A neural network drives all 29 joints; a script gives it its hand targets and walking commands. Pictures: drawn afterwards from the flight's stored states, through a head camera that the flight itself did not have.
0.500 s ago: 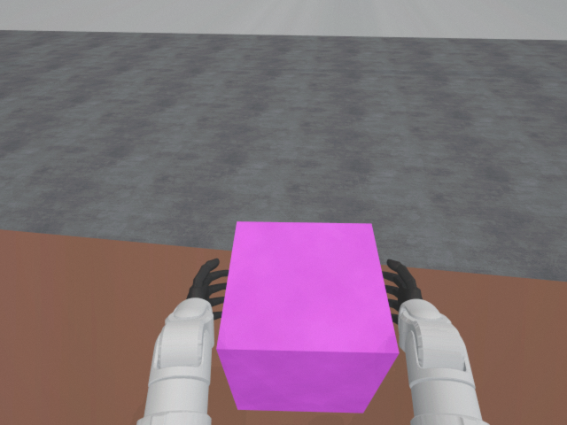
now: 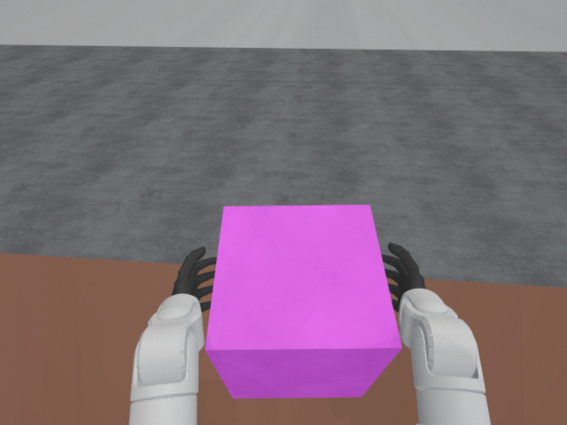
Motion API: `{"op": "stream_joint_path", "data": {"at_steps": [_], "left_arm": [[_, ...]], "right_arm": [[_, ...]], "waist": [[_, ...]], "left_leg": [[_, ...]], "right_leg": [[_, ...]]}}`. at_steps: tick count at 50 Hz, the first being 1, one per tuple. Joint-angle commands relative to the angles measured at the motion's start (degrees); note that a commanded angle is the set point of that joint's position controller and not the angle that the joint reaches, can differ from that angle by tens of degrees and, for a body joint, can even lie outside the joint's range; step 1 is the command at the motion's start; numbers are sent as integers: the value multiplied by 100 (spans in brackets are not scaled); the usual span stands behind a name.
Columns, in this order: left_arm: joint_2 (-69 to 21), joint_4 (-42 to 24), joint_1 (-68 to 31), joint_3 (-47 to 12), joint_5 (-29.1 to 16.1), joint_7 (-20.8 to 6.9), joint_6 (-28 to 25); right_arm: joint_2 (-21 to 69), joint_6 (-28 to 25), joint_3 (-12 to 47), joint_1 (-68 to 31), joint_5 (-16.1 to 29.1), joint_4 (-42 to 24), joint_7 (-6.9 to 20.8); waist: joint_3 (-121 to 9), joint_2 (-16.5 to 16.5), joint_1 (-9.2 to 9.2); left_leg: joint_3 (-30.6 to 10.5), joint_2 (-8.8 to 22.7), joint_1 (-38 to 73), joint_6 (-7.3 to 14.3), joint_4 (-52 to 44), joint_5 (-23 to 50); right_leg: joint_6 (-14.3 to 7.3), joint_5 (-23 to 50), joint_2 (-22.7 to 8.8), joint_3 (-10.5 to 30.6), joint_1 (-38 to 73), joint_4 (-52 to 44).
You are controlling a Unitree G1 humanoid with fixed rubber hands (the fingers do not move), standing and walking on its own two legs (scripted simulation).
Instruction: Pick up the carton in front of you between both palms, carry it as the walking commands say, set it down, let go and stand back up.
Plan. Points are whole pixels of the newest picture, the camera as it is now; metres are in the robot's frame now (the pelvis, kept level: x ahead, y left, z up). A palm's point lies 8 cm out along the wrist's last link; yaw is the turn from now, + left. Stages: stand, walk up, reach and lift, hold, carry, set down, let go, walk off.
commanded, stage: carry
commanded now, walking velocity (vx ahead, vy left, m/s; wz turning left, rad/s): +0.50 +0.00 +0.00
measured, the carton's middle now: (297, 307) +0.31 +0.01 +0.03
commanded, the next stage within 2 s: none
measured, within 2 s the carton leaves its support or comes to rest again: neither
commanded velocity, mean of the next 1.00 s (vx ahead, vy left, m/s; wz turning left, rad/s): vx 0.50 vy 0.00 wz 0.00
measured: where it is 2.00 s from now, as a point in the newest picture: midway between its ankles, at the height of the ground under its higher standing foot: (294, 267)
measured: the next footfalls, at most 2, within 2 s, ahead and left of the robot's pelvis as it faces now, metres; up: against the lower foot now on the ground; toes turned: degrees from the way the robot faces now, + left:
right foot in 0.24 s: +0.23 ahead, -0.12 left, +0.00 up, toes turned -9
left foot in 0.68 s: +0.51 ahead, +0.11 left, +0.00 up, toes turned +13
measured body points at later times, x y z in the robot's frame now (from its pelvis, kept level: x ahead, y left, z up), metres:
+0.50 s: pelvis +0.24 -0.03 +0.01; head +0.22 -0.04 +0.46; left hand +0.46 +0.15 +0.09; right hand +0.50 -0.16 +0.09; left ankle +0.29 +0.10 -0.69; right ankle +0.19 -0.11 -0.74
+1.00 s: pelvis +0.55 +0.02 +0.01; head +0.54 +0.03 +0.46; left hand +0.81 +0.17 +0.08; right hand +0.80 -0.14 +0.08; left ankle +0.47 +0.10 -0.74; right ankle +0.66 -0.12 -0.69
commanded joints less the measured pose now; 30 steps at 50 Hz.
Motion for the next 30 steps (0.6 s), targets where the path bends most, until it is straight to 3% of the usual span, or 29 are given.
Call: {"op": "stream_joint_path", "data": {"at_steps": [1, 3, 5, 7, 9, 10, 11, 12, 13, 14, 15, 17, 19, 22, 30], "left_arm": [[-4939, -863, -2752, -4182, -1907, -748, 540], [-4745, -1210, -2128, -4161, -1980, -528, 767], [-4608, -1641, -1817, -4089, -1988, -271, 959], [-4464, -1868, -1438, -3885, -1863, 2, 1146], [-4324, -1975, -901, -3612, -1756, 238, 1285], [-4327, -2051, -729, -3525, -1739, 323, 1319], [-4276, -2150, -601, -3431, -1721, 402, 1328], [-4141, -2329, -750, -3384, -1733, 499, 1335], [-4085, -2378, -780, -3270, -1720, 594, 1356], [-4198, -2693, -935, -3266, -1803, 664, 1305], [-4219, -2803, -1045, -3260, -1838, 719, 1294], [-4239, -2987, -1249, -3411, -1958, 802, 1221], [-4001, -2859, -1119, -3499, -2019, 830, 1181], [-3737, -2660, -886, -3604, -2147, 784, 1155], [-3729, -2728, -474, -3815, -2114, 502, 1111]], "right_arm": [[4868, 536, 3789, -2282, 1610, -1274, 674], [4714, 753, 3839, -1881, 1698, -1746, 464], [4575, 964, 3820, -1547, 1816, -2091, 279], [4421, 1150, 3704, -1131, 1871, -2253, 88], [4266, 1293, 3655, -884, 1930, -2550, -103], [4187, 1341, 3667, -830, 1990, -2781, -184], [4097, 1390, 3702, -1021, 2064, -3099, -256], [4002, 1437, 3674, -1182, 2102, -3239, -355], [3915, 1451, 3644, -1265, 2196, -3209, -452], [3921, 1400, 3692, -1421, 2308, -3507, -539], [3988, 1393, 3650, -1268, 2264, -3364, -603], [4003, 1308, 3336, -849, 2072, -3092, -706], [3823, 1213, 3033, -415, 1699, -2794, -830], [3702, 1137, 2865, -155, 1396, -2617, -956], [3841, 1119, 3488, -263, 1711, -3106, -637]], "waist": [[-37, 482, -119], [-270, 931, -131], [-278, 1212, -147], [-248, 1179, -147], [-520, 699, -21], [-892, 261, 44], [-1296, -755, 201], [-1106, -1833, 154], [-861, -1215, 144], [-919, -739, 155], [-913, -462, 143], [-765, -189, 123], [-619, -447, 120], [-258, -487, 137], [112, -1041, 170]], "left_leg": [[-2151, 1877, 1399, 817, -1907, 194], [-1439, 1524, 1426, 655, -1754, 599], [-1046, 1348, 1241, 582, -1753, 854], [-722, 1263, 802, 509, -1616, 1136], [-183, 1029, 162, 278, -663, 1829], [150, 865, -511, 56, 202, 1989], [463, 540, -1664, -228, 1739, 836], [485, 35, -2985, -271, 2940, -1011], [-157, 314, -3367, -97, 3522, -1134], [-261, 515, -3311, -26, 3687, -1000], [-303, 669, -3201, -7, 3651, -753], [-193, 798, -2872, -32, 3167, -242], [137, 750, -2720, -98, 2499, 128], [524, 566, -2246, -146, 1250, 725], [1215, 234, -1369, -93, 3, 1228]], "right_leg": [[-14, 43, -234, -404, -2289, 429], [-5, 439, -101, -687, -1886, -114], [12, 708, 44, -978, -1427, -622], [33, 965, 136, -1212, -708, -1174], [4, 1394, 321, -1462, 832, -1894], [-135, 1370, -34, -1113, 1985, -1915], [-563, 271, -1145, 524, 3040, -2173], [-1045, 217, -2224, 2395, 3458, -2766], [-1226, 630, -2377, 2563, 3266, -2900], [-1177, 816, -2325, 2360, 2931, -2867], [-1122, 643, -2262, 2124, 2546, -2886], [-1021, 203, -2016, 1633, 1928, -3297], [-932, 457, -1834, 936, 1671, -3469], [-745, 1213, -1409, 35, 1368, -3454], [-598, 2499, -1216, -686, 1625, -2784]]}}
